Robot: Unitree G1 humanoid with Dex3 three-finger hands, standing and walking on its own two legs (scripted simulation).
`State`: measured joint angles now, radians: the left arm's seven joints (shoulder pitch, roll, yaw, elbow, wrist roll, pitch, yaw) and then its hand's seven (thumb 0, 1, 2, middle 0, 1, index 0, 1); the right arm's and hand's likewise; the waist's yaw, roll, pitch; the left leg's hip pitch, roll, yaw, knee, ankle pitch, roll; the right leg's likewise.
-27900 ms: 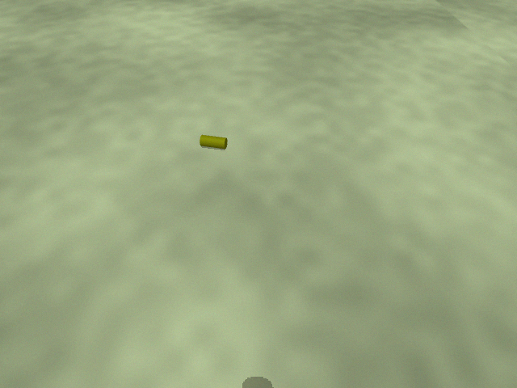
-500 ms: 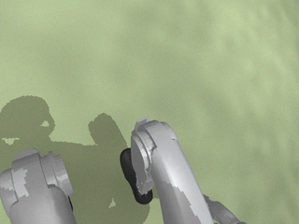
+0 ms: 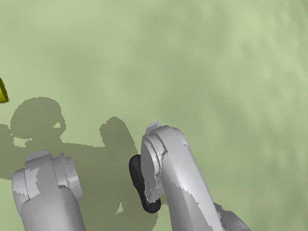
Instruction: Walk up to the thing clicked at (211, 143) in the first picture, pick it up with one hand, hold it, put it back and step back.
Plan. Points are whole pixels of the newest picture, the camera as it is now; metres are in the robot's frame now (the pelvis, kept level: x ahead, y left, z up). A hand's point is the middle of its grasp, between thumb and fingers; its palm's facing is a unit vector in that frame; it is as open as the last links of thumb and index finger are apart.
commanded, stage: settle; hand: left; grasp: from above
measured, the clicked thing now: out of the picture +0.46 +0.35 -0.27
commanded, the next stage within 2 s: lift in 0.56 s
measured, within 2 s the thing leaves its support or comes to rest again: neither
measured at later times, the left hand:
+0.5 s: hand out of the picture +0.43 +0.35 -0.14, palm faces -0.46 -0.10 -0.88, open 9.4 cm
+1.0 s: hand out of the picture +0.41 +0.36 -0.07, palm faces -0.47 -0.12 -0.88, open 9.4 cm
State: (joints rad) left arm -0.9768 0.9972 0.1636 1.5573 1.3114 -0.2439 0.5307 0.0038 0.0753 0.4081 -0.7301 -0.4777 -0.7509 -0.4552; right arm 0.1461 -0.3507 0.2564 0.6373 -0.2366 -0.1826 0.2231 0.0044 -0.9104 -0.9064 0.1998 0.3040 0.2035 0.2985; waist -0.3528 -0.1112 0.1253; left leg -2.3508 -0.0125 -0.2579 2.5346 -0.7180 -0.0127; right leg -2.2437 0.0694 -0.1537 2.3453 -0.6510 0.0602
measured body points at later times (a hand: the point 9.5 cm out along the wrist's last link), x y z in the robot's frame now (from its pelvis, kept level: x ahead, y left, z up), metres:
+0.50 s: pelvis -0.01 +0.00 +0.03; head +0.22 +0.10 +0.40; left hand +0.45 +0.35 -0.09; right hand +0.10 -0.26 -0.06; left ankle +0.06 +0.12 -0.27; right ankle +0.12 -0.12 -0.27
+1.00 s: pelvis -0.01 +0.00 +0.07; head +0.21 +0.09 +0.45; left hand +0.43 +0.36 -0.02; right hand +0.08 -0.26 -0.03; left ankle +0.06 +0.12 -0.27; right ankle +0.12 -0.12 -0.27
